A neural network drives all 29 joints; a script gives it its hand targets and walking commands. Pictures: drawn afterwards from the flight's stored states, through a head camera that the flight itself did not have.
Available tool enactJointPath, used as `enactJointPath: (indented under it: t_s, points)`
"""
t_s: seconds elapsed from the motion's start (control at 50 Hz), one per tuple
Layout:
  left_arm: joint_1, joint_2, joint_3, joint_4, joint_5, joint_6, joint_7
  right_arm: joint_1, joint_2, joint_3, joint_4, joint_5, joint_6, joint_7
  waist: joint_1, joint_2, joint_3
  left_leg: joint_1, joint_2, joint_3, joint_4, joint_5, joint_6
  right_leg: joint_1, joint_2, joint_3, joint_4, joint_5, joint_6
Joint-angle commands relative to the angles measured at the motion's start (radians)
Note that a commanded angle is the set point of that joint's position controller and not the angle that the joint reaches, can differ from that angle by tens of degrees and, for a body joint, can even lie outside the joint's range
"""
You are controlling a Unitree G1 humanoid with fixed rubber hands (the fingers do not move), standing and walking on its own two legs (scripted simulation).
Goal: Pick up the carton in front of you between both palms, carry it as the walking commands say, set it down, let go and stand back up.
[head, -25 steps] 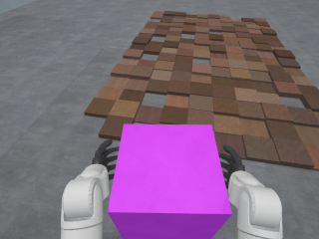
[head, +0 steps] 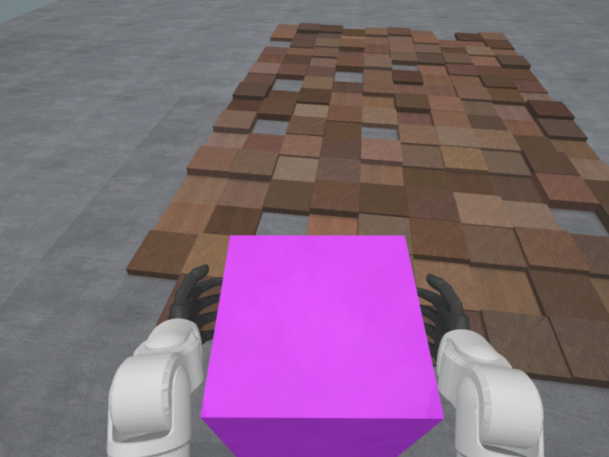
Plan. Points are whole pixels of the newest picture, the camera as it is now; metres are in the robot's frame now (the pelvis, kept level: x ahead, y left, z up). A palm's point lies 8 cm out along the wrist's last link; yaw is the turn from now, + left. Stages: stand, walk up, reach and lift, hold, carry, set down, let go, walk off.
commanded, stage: carry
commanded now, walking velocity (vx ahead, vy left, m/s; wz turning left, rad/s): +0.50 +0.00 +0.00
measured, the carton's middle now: (316, 356) +0.27 +0.00 +0.03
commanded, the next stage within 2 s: none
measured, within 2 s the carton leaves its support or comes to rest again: neither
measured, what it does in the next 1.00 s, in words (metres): walks ahead: left foot, then right foot 0.04 m higher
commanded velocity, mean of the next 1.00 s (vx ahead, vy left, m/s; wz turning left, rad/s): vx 0.50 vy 0.00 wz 0.00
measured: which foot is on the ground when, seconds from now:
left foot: down 0.00-0.00, up 0.02-0.46, down 0.48-0.92, up 0.94-1.00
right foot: down 0.00-0.50, up 0.52-0.90, down 0.92-1.00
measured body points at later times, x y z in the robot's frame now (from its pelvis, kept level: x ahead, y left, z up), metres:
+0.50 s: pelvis +0.32 +0.02 -0.01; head +0.33 +0.03 +0.44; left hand +0.69 +0.17 +0.16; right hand +0.69 -0.13 +0.16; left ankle +0.45 +0.09 -0.72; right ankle +0.14 -0.08 -0.71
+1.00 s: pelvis +0.65 +0.02 +0.02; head +0.74 +0.02 +0.46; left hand +1.05 +0.17 +0.15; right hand +1.05 -0.13 +0.14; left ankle +0.48 +0.10 -0.62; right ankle +0.74 -0.07 -0.68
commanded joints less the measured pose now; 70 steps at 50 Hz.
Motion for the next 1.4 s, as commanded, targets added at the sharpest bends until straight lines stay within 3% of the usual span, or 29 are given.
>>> enactJointPath:
  t_s: [0.0, 0.02, 0.04, 0.1, 0.16, 0.36, 0.42, 0.46, 0.48, 0.5, 0.52, 0.58, 0.78, 0.84, 0.88, 0.9, 0.92, 0.94, 0.96, 1.0, 1.04, 1.14, 1.24, 1.26, 1.3, 1.32, 1.34, 1.36, 1.38]
  points:
    - [-0.462, -0.801, -0.688, -0.057, -0.401, 0.024, -0.242, -0.529, 0.776, 0.684, -0.118, 0.404, 0.019, 0.246, 0.044, -0.068, -0.288, -0.340, 0.072, 0.040, 0.531, 0.519, 0.025, 0.597, -0.167, 0.286, -0.090, -0.289, -0.043]
    - [-0.481, -0.794, -0.680, -0.038, -0.403, 0.022, -0.244, -0.565, 0.774, 0.692, -0.160, 0.411, 0.032, 0.239, 0.045, -0.332, -0.343, -0.663, -0.073, -0.031, 0.803, 0.064, -0.006, 0.805, -0.396, 0.734, -0.214, -0.353, -0.189]
    - [-0.480, -0.811, -0.681, -0.058, -0.420, 0.027, -0.242, -0.587, 0.767, 0.690, -0.157, 0.407, 0.036, 0.235, 0.043, -0.282, -0.324, -0.742, -0.040, -0.168, 0.934, 0.008, 0.027, 0.767, -0.393, 0.755, -0.260, -0.228, -0.203]
    - [-0.602, -0.836, -0.697, -0.118, -0.440, 0.033, -0.230, -0.653, 0.794, 0.688, -0.165, 0.419, 0.035, 0.224, 0.029, -0.043, -0.309, -0.738, 0.065, -0.207, 0.877, 0.149, 0.064, 0.623, -0.315, 0.454, -0.212, 0.061, -0.137]
    - [-0.674, -0.779, -0.701, -0.127, -0.452, 0.049, -0.221, -0.691, 0.759, 0.678, -0.139, 0.403, 0.043, 0.205, 0.036, -0.082, -0.318, -0.699, 0.058, -0.162, 0.730, 0.197, 0.051, 0.569, -0.268, 0.313, -0.238, 0.043, -0.113]
    - [-1.025, -0.669, -0.585, 0.214, -0.470, 0.118, -0.208, -1.070, 0.674, 0.577, 0.174, 0.428, 0.117, 0.168, 0.064, -0.156, -0.156, -0.714, 0.000, -0.040, 0.263, 0.420, 0.067, 0.545, -0.180, 0.129, -0.205, 0.185, -0.110]
    - [-1.152, -0.727, -0.549, 0.307, -0.480, 0.125, -0.202, -1.192, 0.717, 0.529, 0.264, 0.453, 0.125, 0.172, 0.035, -0.161, -0.177, -0.591, -0.026, -0.017, 0.197, 0.407, 0.099, 0.563, -0.177, 0.091, -0.088, 0.320, -0.075]
    - [-1.225, -0.768, -0.527, 0.369, -0.486, 0.128, -0.196, -1.231, 0.736, 0.480, 0.342, 0.455, 0.122, 0.177, -0.043, -0.064, -0.303, -0.229, -0.095, 0.039, 0.135, 0.355, 0.097, 0.450, -0.096, 0.007, 0.238, 0.350, -0.020]
    - [-1.258, -0.777, -0.510, 0.395, -0.485, 0.127, -0.193, -1.249, 0.749, 0.456, 0.370, 0.455, 0.121, 0.182, -0.073, 0.062, -0.391, -0.031, 0.091, -0.218, 0.125, 0.227, 0.111, 0.280, -0.065, 0.038, 0.492, 0.061, 0.007]
    - [-1.299, -0.817, -0.498, 0.418, -0.491, 0.130, -0.189, -1.304, 0.739, 0.434, 0.406, 0.449, 0.113, 0.184, -0.057, 0.321, -0.451, 0.187, 0.328, -0.710, 0.013, 0.202, 0.251, -0.063, 0.094, 0.112, 0.744, -0.400, 0.043]
    - [-1.342, -0.832, -0.487, 0.428, -0.488, 0.125, -0.184, -1.322, 0.792, 0.429, 0.422, 0.471, 0.107, 0.188, -0.072, 0.316, -0.448, 0.219, 0.327, -0.771, -0.023, 0.255, 0.292, -0.197, 0.083, 0.220, 0.883, -0.462, 0.019]
    - [-1.428, -0.941, -0.459, 0.405, -0.480, 0.097, -0.167, -1.488, 0.927, 0.442, 0.320, 0.523, 0.081, 0.199, -0.055, 0.080, -0.412, 0.123, 0.255, -0.490, 0.067, 0.632, 0.236, -0.263, -0.001, 0.257, 0.863, -0.342, -0.014]
    - [-1.289, -0.891, -0.510, 0.268, -0.363, 0.039, -0.115, -1.410, 0.910, 0.529, 0.141, 0.495, 0.038, 0.185, -0.081, 0.123, -0.451, 0.279, 0.175, -0.264, 0.127, 0.957, 0.235, -0.421, 0.005, 0.154, 0.577, -0.190, -0.001]
    - [-1.267, -0.835, -0.533, 0.229, -0.355, 0.045, -0.121, -1.373, 0.859, 0.560, 0.114, 0.491, 0.042, 0.185, -0.089, 0.109, -0.384, 0.229, 0.130, -0.207, 0.130, 1.019, 0.220, -0.318, 0.047, 0.094, 0.294, -0.097, -0.005]
    - [-1.229, -0.800, -0.539, 0.243, -0.355, 0.058, -0.131, -1.350, 0.830, 0.572, 0.133, 0.490, 0.052, 0.187, -0.043, 0.140, -0.370, 0.092, 0.112, -0.126, 0.194, 1.243, 0.175, -0.021, 0.148, -0.013, 0.104, -0.072, -0.031]
    - [-1.218, -0.801, -0.540, 0.255, -0.360, 0.065, -0.139, -1.338, 0.824, 0.578, 0.148, 0.494, 0.057, 0.190, 0.038, 0.154, -0.463, -0.034, 0.113, -0.063, 0.375, 1.263, 0.118, 0.275, 0.135, -0.003, 0.066, 0.002, -0.075]
    - [-1.194, -0.775, -0.530, 0.279, -0.351, 0.060, -0.146, -1.354, 0.836, 0.584, 0.149, 0.498, 0.066, 0.196, 0.107, 0.000, -0.628, -0.341, 0.033, -0.083, 0.641, 1.016, 0.058, 0.658, -0.041, 0.323, 0.118, 0.043, -0.193]
    - [-1.182, -0.781, -0.529, 0.291, -0.357, 0.054, -0.152, -1.367, 0.837, 0.581, 0.157, 0.499, 0.073, 0.203, 0.147, -0.287, -0.712, -0.628, -0.118, -0.142, 0.956, 0.281, 0.013, 0.900, -0.255, 0.716, 0.072, 0.403, -0.336]
    - [-1.182, -0.806, -0.541, 0.282, -0.379, 0.058, -0.157, -1.372, 0.851, 0.577, 0.181, 0.493, 0.073, 0.205, 0.140, -0.333, -0.682, -0.811, -0.135, -0.239, 1.151, -0.040, 0.033, 0.987, -0.271, 0.753, 0.071, 0.523, -0.360]
    - [-1.283, -0.874, -0.577, 0.210, -0.448, 0.055, -0.171, -1.387, 0.840, 0.538, 0.162, 0.459, 0.067, 0.194, 0.157, -0.128, -0.544, -0.967, -0.063, -0.271, 1.098, -0.002, 0.076, 0.928, -0.248, 0.629, 0.089, 0.501, -0.256]
    - [-1.373, -0.911, -0.610, 0.136, -0.514, 0.057, -0.182, -1.362, 0.815, 0.502, 0.153, 0.411, 0.064, 0.169, 0.122, -0.067, -0.479, -0.924, -0.032, -0.264, 0.908, 0.061, 0.079, 0.817, -0.215, 0.565, 0.038, 0.372, -0.185]
    - [-1.392, -0.880, -0.610, 0.163, -0.571, 0.082, -0.201, -1.243, 0.718, 0.428, 0.227, 0.290, 0.075, 0.124, 0.112, -0.108, -0.434, -0.859, -0.026, -0.200, 0.570, 0.187, 0.060, 0.711, -0.204, 0.455, -0.005, 0.379, -0.188]
    - [-1.362, -0.889, -0.565, 0.372, -0.546, 0.095, -0.227, -1.255, 0.712, 0.418, 0.344, 0.278, 0.094, 0.139, 0.094, -0.130, -0.316, -0.567, -0.057, -0.105, 0.146, 0.536, 0.067, 0.491, -0.119, 0.268, -0.028, 0.296, -0.095]
    - [-1.358, -0.897, -0.553, 0.411, -0.537, 0.096, -0.228, -1.276, 0.722, 0.414, 0.368, 0.288, 0.097, 0.148, 0.078, -0.129, -0.299, -0.495, -0.050, -0.097, 0.108, 0.602, 0.072, 0.467, -0.120, 0.253, 0.000, 0.268, -0.078]
    - [-1.355, -0.910, -0.527, 0.483, -0.519, 0.099, -0.227, -1.280, 0.739, 0.397, 0.438, 0.313, 0.101, 0.166, -0.012, -0.090, -0.352, -0.214, -0.075, -0.048, 0.067, 0.580, 0.073, 0.391, -0.080, 0.169, 0.205, 0.338, -0.016]
    - [-1.357, -0.906, -0.510, 0.513, -0.506, 0.099, -0.226, -1.293, 0.748, 0.391, 0.465, 0.327, 0.102, 0.176, -0.038, -0.018, -0.382, -0.067, -0.025, -0.086, 0.096, 0.527, 0.056, 0.284, -0.048, 0.144, 0.383, 0.153, 0.009]
    - [-1.350, -0.902, -0.488, 0.547, -0.489, 0.101, -0.224, -1.305, 0.761, 0.378, 0.502, 0.349, 0.107, 0.187, -0.019, 0.147, -0.405, 0.065, 0.183, -0.346, 0.185, 0.742, 0.057, 0.104, 0.011, 0.154, 0.585, -0.373, 0.037]
    - [-1.362, -0.922, -0.459, 0.595, -0.490, 0.110, -0.217, -1.336, 0.745, 0.366, 0.544, 0.349, 0.105, 0.189, -0.040, 0.322, -0.503, 0.278, 0.358, -0.692, 0.132, 0.649, 0.243, -0.149, 0.110, 0.220, 0.839, -0.534, 0.060]
    - [-1.367, -0.915, -0.445, 0.584, -0.475, 0.108, -0.211, -1.320, 0.798, 0.367, 0.559, 0.380, 0.099, 0.198, -0.058, 0.292, -0.489, 0.228, 0.345, -0.796, 0.036, 0.400, 0.274, -0.247, 0.078, 0.262, 0.904, -0.499, 0.035]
